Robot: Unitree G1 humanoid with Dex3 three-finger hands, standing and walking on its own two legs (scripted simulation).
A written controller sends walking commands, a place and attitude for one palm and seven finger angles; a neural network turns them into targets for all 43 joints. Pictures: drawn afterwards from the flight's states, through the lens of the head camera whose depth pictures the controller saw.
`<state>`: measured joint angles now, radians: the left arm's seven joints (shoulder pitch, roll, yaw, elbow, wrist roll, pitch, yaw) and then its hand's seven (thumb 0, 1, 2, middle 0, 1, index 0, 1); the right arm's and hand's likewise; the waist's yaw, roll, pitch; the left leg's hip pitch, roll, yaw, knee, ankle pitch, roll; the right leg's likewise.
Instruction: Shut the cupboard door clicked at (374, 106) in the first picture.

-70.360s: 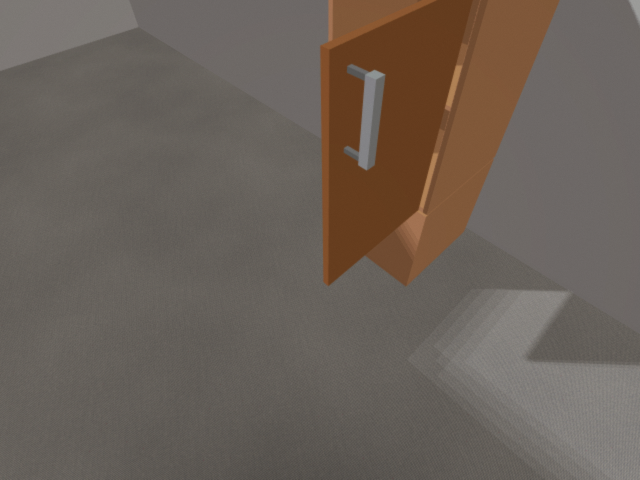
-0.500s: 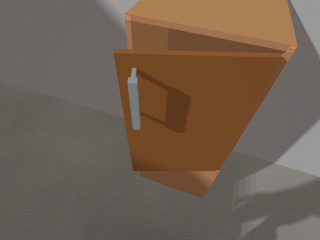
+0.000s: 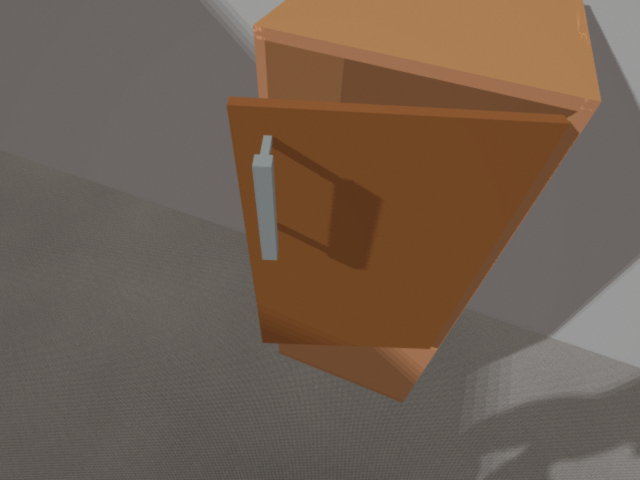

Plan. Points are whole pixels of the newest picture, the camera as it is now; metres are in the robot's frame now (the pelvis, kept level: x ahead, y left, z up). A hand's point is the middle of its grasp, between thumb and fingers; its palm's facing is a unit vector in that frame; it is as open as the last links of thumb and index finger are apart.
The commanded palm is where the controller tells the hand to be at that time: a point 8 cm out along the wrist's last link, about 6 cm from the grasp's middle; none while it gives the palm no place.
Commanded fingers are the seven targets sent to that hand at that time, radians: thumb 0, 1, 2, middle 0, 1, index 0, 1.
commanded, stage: shuffle to correct the standing spot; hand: left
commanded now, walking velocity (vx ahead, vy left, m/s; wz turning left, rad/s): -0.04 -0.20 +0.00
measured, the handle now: (268, 202) +0.42 +0.10 +0.12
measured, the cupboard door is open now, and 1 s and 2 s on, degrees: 20 20 20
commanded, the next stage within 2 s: come to a stop and stand still in 0.44 s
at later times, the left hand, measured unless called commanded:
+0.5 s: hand out of the picture -0.05 +0.08 -0.19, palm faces +0.11 -0.98 -0.14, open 7.4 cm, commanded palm none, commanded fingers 0.00 0.90 0.90 -0.20 -0.30 -0.20 -0.30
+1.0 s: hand out of the picture +0.00 +0.03 -0.18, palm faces +0.03 -0.98 -0.21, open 7.3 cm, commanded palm none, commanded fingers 0.00 0.90 0.90 -0.20 -0.30 -0.20 -0.30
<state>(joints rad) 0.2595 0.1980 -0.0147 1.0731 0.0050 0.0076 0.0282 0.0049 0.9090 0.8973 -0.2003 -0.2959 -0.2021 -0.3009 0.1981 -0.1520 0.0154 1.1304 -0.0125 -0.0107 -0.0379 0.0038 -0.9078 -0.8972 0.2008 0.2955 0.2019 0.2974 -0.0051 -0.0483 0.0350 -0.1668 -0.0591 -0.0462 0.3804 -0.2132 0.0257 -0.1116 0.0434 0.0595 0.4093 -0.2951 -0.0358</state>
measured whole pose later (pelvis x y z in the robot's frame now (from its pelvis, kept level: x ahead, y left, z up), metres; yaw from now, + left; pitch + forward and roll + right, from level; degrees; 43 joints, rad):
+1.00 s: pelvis -0.04 -0.15 -0.01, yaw +2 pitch -1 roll +0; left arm 0.23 0.19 0.01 1.05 0.01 0.00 0.02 0.01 0.93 0.90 -0.20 -0.30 -0.20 -0.30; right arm 0.26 -0.17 -0.03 1.07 -0.02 0.01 -0.02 0.01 -0.92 -0.90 0.20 0.30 0.20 0.30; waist -0.03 -0.01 0.05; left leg -0.21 0.09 0.02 0.52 -0.29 -0.07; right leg -0.23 -0.06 0.05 0.53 -0.29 0.07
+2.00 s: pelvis -0.04 -0.15 -0.01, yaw +1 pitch -1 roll +1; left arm 0.18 0.22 0.00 1.06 0.01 0.00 0.01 0.01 0.91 0.90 -0.20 -0.30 -0.20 -0.30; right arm 0.22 -0.24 -0.02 1.05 -0.02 0.00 -0.01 0.01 -0.91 -0.90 0.20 0.30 0.20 0.30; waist -0.01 0.01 0.06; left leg -0.20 0.08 0.04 0.51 -0.29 -0.07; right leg -0.24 -0.08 0.08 0.57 -0.31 0.07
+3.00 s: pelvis -0.09 -0.15 -0.07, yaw +5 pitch +6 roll -2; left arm 0.38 0.28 0.20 -0.17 -0.29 -0.18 -0.31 0.02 0.90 0.90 -0.69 -0.83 -0.69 -0.83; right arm 0.29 -0.19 0.04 0.54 0.03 -0.29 -0.08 0.01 -0.90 -0.90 0.20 0.30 0.21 0.30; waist 0.00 0.03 -0.06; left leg -0.70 0.08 -0.07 1.05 -0.46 -0.07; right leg -0.66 -0.08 -0.02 1.01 -0.45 0.06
